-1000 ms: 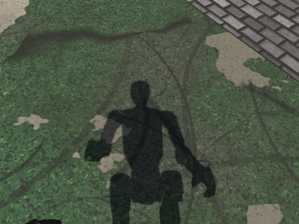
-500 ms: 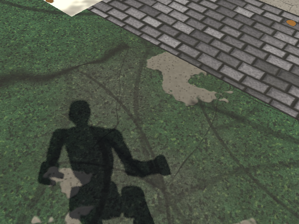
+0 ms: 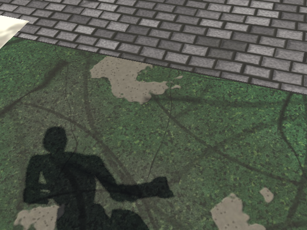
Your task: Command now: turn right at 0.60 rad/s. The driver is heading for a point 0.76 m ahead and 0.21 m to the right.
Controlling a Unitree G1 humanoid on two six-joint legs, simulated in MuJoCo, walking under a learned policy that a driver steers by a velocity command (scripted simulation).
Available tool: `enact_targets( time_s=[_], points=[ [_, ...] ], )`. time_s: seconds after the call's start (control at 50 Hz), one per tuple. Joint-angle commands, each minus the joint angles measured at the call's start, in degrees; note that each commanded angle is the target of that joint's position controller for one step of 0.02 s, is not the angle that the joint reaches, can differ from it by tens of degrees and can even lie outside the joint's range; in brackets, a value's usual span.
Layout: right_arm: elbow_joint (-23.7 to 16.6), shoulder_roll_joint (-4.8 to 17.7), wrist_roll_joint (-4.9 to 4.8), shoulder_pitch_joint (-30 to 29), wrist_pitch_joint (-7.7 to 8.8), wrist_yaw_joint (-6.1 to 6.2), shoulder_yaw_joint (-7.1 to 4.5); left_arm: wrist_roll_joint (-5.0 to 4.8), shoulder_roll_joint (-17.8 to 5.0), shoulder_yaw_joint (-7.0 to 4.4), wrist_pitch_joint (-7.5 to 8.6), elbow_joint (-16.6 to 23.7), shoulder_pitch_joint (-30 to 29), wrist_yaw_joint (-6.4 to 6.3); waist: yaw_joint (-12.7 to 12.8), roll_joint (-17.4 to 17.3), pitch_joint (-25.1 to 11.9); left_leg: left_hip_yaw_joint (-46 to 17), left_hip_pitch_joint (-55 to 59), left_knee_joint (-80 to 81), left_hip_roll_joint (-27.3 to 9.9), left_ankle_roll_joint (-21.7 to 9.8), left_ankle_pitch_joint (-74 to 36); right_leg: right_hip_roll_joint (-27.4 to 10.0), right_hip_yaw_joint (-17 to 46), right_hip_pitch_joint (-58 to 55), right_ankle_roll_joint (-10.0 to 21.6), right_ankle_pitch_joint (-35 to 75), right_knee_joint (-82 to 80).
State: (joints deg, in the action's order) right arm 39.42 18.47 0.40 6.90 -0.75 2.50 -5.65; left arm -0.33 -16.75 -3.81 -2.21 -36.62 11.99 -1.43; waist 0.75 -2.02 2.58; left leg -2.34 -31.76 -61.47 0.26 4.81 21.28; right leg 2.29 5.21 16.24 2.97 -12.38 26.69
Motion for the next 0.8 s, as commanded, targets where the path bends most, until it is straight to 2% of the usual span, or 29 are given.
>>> enact_targets(
  time_s=[0.02,0.1,0.18,0.22,0.24,0.26,0.28,0.3,0.32,0.34,0.36,0.38,0.42,0.48,0.54,0.62,0.66,0.68,0.7,0.72,0.74,0.76,0.78,0.8],
  points=[
    [-4.49,2.72,-0.24,-2.71,1.16,-0.25,-0.43,-0.28,-9.88,-2.76,0.59,3.82,-1.20,-0.89,0.17,9.43,-7.77,-1.88,-3.13,7.10,0.12,0.63,-2.08,-12.36,14.62,-11.51,9.71,19.61,-5.55],
    [-4.75,2.94,-0.60,-3.70,1.58,-1.05,-0.29,-0.19,-11.14,-3.31,0.09,4.21,-1.90,-0.62,0.87,10.82,-6.96,-2.63,2.86,16.13,1.37,0.29,-0.36,-12.21,19.23,-8.32,10.26,14.65,-5.13],
    [-4.69,3.58,-1.05,-2.48,2.41,-1.92,-0.55,-0.67,-11.29,-3.46,-0.34,4.55,-3.42,0.07,0.70,11.45,-7.24,-2.96,8.37,24.17,2.60,-0.77,0.54,-11.46,24.34,-7.90,9.92,18.03,-3.43],
    [-4.00,3.52,-1.07,0.04,2.91,-2.35,-0.78,-1.34,-10.95,-3.38,-0.61,4.87,-5.20,0.03,-1.11,11.18,-7.82,-2.50,13.49,33.49,2.78,-1.83,-4.41,-9.74,25.42,-7.51,8.22,18.69,-1.34],
    [-3.26,3.76,-0.85,1.91,3.09,-2.36,-1.03,-1.80,-10.37,-3.19,-0.73,5.13,-6.04,-0.20,-2.37,10.46,-7.97,-1.94,18.54,40.51,1.94,-2.71,-11.51,-7.92,24.62,-5.27,6.17,15.28,0.20],
    [-3.19,6.38,-0.16,3.21,2.99,-2.08,-1.70,-1.41,-8.32,-2.64,-0.67,5.19,-4.26,-0.37,-1.67,6.11,-9.60,-6.73,25.79,41.97,-5.08,-5.24,-16.91,-5.03,21.56,-0.02,3.10,4.72,5.07],
    [-4.17,11.14,0.85,0.75,2.35,-1.73,-2.41,-0.85,-5.92,-2.11,-0.31,5.28,-0.11,-0.17,2.35,-9.51,-8.51,-19.37,29.94,42.44,-16.73,-12.36,-30.02,4.29,10.30,10.60,-0.91,-16.59,16.46],
    [-4.40,9.58,2.24,1.45,2.44,-1.97,-2.23,-0.65,-10.50,-3.65,0.22,5.15,-0.85,-0.33,0.17,-12.52,-6.92,-26.91,26.04,43.87,-23.77,-20.40,-33.51,5.01,5.66,16.01,-4.04,-26.50,29.87],
    [-5.11,6.87,1.68,-0.56,2.61,-1.77,-1.28,-0.63,-13.58,-4.84,0.22,4.13,0.20,-0.30,1.08,-7.67,-5.99,-23.05,24.42,43.52,-22.84,-20.79,-31.16,1.89,5.66,16.47,-5.56,-22.88,38.10],
    [-5.44,4.80,1.04,-2.99,2.51,-1.51,-0.71,-0.92,-13.20,-5.13,-0.27,2.83,0.74,-0.35,1.83,-5.49,-4.78,-17.19,23.30,42.96,-18.68,-18.13,-27.58,1.16,4.81,16.69,-6.56,-19.07,41.02],
    [-5.73,4.00,0.32,-4.00,2.38,-1.26,-0.38,-0.87,-11.76,-4.96,-0.93,1.95,1.37,-0.54,1.72,-4.86,-4.01,-13.15,23.60,42.64,-15.83,-16.28,-24.97,0.92,4.21,17.67,-7.53,-15.79,43.17],
    [-5.63,3.70,-0.09,-3.92,2.22,-0.96,-0.10,-0.96,-10.29,-4.59,-1.37,1.95,1.25,-0.41,1.15,-5.20,-3.45,-10.69,23.87,42.53,-14.89,-16.16,-26.38,0.70,3.49,18.55,-8.35,-13.65,44.72],
    [-5.10,4.17,0.39,-2.06,1.64,-0.45,-0.06,-1.49,-8.04,-3.82,-1.39,3.20,-0.99,-0.06,-0.36,-6.57,-3.29,-6.32,25.31,43.10,-13.19,-16.62,-27.69,-0.08,0.10,18.96,-9.35,-11.16,41.29],
    [-4.21,5.96,0.63,1.08,0.91,-0.09,-0.70,-1.24,-6.63,-2.94,-1.15,5.19,-4.47,0.34,-2.92,-7.73,-5.15,-5.31,31.00,42.75,-15.44,-18.11,-29.88,-2.55,-1.70,19.13,-10.17,-11.41,33.04],
    [-4.14,8.20,0.14,-0.04,0.48,-0.69,-1.46,-0.75,-5.57,-2.14,-1.12,6.05,-4.73,1.12,-3.06,-8.03,-6.24,-2.35,29.03,42.52,-16.66,-18.12,-31.21,-4.25,-4.48,12.50,-9.30,-11.86,24.43],
    [-3.44,9.47,-1.18,-0.34,0.43,-1.55,-1.89,-1.04,-6.62,-2.56,-1.61,6.29,-2.78,1.99,-2.16,-8.71,-6.34,-0.27,27.36,40.28,-18.03,-16.90,-31.27,-3.60,-7.71,5.57,-6.77,-9.14,13.69],
    [-2.75,8.78,-2.45,-1.01,0.53,-1.62,-1.53,-0.80,-6.17,-2.81,-1.65,5.05,1.03,2.23,0.55,-7.13,-6.61,1.81,23.97,35.24,-16.59,-13.71,-28.49,-1.79,-9.01,-2.98,-3.52,-0.11,0.53],
    [-1.17,6.47,-2.27,2.42,0.80,-1.87,-0.78,-0.57,-7.88,-3.39,-1.53,4.45,3.13,1.80,0.90,-2.54,-7.31,4.85,18.66,29.92,-14.17,-9.69,-22.20,-2.04,-6.12,-11.01,-1.54,8.18,-5.23],
    [-2.20,2.08,0.69,3.37,0.96,-2.27,0.84,-0.41,-13.46,-4.48,-1.16,5.25,4.97,0.86,-0.36,13.39,-9.37,10.41,5.42,14.53,-8.26,-3.51,1.23,-15.66,11.95,-21.63,2.93,28.22,-6.51],
    [-4.26,2.66,1.04,0.01,0.88,-1.74,0.88,1.37,-15.21,-4.12,0.00,6.54,2.67,0.90,0.56,18.84,-9.32,6.20,-2.92,2.33,-2.36,-0.68,18.29,-26.48,21.91,-16.57,15.43,37.17,-5.20],
    [-4.01,6.07,-0.15,-2.48,0.51,-1.19,-0.12,2.08,-12.06,-3.33,1.17,6.14,3.25,1.35,3.35,12.54,-10.24,1.46,-2.32,-3.77,-3.66,-0.63,17.42,-24.11,18.79,-13.83,16.99,31.35,-6.58],
    [-3.59,6.45,-0.87,-2.56,0.21,-1.09,-0.39,1.90,-10.22,-2.48,1.91,5.02,1.11,1.41,1.69,11.29,-7.90,0.29,-2.11,-4.70,-4.37,-1.13,13.49,-20.13,13.79,-11.97,13.73,26.02,-6.78],
    [-2.17,6.09,-0.67,-1.20,-0.06,-0.74,-0.53,1.15,-9.35,-2.26,2.11,4.74,-1.52,1.21,0.49,9.16,-6.98,-0.07,-2.15,-3.25,-4.77,-1.12,9.40,-17.07,10.96,-11.63,10.71,20.66,-7.04],
    [-1.58,6.32,-0.26,-0.46,-0.42,-0.54,-0.62,0.39,-8.02,-1.57,2.20,4.63,-3.50,1.00,-0.15,9.82,-5.94,-0.01,-1.43,-2.61,-4.74,-0.56,5.77,-15.89,9.20,-10.69,9.60,22.53,-7.08]
  ],
)
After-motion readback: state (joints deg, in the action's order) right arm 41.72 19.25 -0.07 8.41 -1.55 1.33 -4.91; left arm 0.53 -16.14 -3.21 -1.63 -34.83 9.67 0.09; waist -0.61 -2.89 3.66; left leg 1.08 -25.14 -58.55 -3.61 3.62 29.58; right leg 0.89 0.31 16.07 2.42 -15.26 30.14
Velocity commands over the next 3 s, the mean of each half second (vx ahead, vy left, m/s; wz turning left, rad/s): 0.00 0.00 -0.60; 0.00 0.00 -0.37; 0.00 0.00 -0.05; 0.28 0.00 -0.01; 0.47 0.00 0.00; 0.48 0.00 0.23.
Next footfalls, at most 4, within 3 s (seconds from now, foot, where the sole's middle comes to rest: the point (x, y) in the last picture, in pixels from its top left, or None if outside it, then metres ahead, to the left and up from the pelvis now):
0.26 left None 0.07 0.13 -0.78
0.68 right None -0.02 -0.12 -0.78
1.08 left None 0.08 0.09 -0.78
2.20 left None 0.42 -0.09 -0.78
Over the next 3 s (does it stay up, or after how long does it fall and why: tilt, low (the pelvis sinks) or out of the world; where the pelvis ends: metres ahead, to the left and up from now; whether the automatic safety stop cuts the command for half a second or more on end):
stays up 0.56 -0.33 0.00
